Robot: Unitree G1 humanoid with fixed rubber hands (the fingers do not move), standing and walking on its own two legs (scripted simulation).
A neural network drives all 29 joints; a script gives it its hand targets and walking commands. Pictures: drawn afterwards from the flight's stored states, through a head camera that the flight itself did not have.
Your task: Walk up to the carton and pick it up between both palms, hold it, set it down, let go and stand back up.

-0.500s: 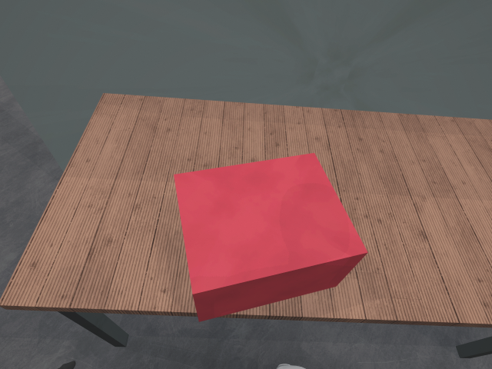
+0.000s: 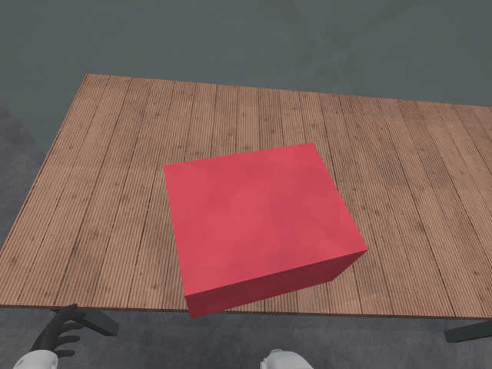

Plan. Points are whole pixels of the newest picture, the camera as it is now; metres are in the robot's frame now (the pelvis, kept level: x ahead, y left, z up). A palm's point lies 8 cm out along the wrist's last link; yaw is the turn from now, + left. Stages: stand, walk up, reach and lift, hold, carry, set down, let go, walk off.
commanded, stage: walk up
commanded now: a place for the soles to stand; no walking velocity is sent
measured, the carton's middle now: (254, 227) +0.37 -0.02 -0.04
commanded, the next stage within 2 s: none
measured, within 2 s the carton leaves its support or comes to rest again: neither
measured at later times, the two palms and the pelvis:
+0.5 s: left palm out of the picture +0.05 +0.32 -0.11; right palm out of the picture +0.06 -0.30 -0.10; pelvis -0.05 +0.00 -0.01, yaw +3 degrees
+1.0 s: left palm out of the picture -0.01 +0.29 -0.09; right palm out of the picture +0.00 -0.31 -0.10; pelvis -0.09 -0.01 +0.01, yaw -1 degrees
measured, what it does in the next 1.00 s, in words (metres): steps on the spot: right foot, then left foot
